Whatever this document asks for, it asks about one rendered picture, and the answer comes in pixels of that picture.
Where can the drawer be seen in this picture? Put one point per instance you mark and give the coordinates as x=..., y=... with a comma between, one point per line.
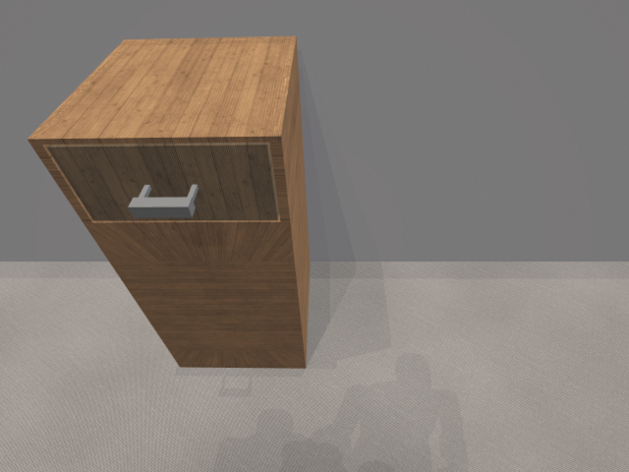
x=236, y=180

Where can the cabinet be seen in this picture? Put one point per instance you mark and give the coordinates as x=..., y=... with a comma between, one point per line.
x=219, y=293

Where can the handle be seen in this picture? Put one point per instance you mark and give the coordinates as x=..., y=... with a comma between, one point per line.
x=174, y=207

